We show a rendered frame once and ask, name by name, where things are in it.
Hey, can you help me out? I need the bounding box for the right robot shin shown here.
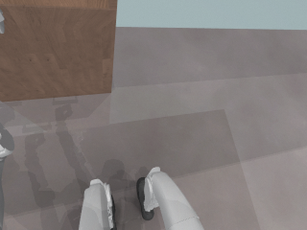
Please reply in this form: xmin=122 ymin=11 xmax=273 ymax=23
xmin=143 ymin=167 xmax=160 ymax=212

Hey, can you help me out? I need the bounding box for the cabinet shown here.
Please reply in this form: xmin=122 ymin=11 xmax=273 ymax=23
xmin=0 ymin=0 xmax=118 ymax=103

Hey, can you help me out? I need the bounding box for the left robot thigh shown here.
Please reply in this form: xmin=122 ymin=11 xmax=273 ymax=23
xmin=79 ymin=182 xmax=112 ymax=230

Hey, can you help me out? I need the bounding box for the left robot upper arm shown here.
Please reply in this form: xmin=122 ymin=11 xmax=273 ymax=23
xmin=0 ymin=123 xmax=14 ymax=230

